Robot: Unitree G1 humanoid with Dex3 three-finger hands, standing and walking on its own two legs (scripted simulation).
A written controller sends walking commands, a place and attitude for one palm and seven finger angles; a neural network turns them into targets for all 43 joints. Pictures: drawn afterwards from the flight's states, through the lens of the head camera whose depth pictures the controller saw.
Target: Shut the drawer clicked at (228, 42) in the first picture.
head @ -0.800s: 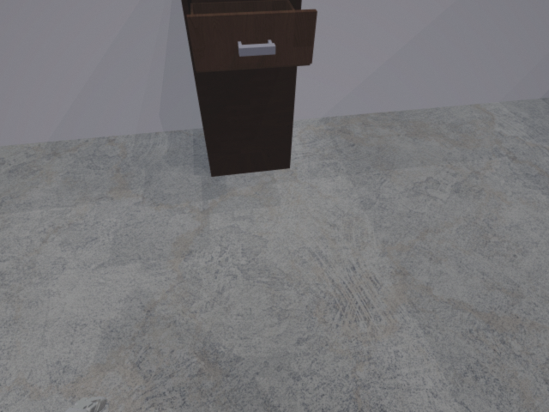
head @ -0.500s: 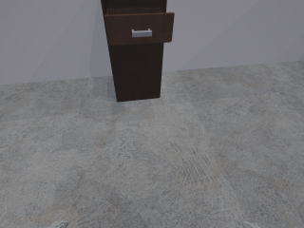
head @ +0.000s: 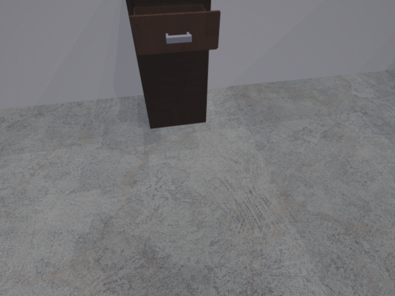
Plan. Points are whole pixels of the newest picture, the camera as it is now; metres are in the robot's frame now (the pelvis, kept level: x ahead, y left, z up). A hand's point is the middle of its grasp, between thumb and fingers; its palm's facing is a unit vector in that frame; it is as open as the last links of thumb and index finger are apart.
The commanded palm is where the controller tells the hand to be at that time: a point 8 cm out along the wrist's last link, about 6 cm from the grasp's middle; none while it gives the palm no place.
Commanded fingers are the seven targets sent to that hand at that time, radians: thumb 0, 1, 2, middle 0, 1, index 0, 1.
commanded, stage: stand and wait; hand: left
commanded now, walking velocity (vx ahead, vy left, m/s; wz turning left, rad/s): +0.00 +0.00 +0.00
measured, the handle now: (178, 36) +1.10 +0.15 +0.03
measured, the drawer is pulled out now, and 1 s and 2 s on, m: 0.29 0.29 0.29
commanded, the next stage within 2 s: look at it before walking up in 0.20 s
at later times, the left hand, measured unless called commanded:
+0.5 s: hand out of the picture +0.08 +0.24 -0.15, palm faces -0.02 -0.94 -0.33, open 7.4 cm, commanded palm none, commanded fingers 0.00 0.90 0.90 -0.20 -0.30 -0.20 -0.30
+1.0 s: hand out of the picture +0.07 +0.25 -0.15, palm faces -0.02 -0.94 -0.34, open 7.4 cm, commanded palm none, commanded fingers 0.00 0.90 0.90 -0.20 -0.30 -0.20 -0.30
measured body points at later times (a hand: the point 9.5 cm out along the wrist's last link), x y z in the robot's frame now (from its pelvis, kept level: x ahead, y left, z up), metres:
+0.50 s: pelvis +0.00 +0.00 +0.00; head +0.00 +0.00 +0.45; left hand +0.08 +0.29 -0.13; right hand +0.07 -0.30 -0.13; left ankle -0.01 +0.13 -0.74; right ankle +0.00 -0.11 -0.74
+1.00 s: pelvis +0.00 +0.00 +0.00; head +0.00 +0.00 +0.45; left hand +0.07 +0.30 -0.13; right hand +0.08 -0.29 -0.13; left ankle -0.01 +0.13 -0.74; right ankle +0.00 -0.11 -0.74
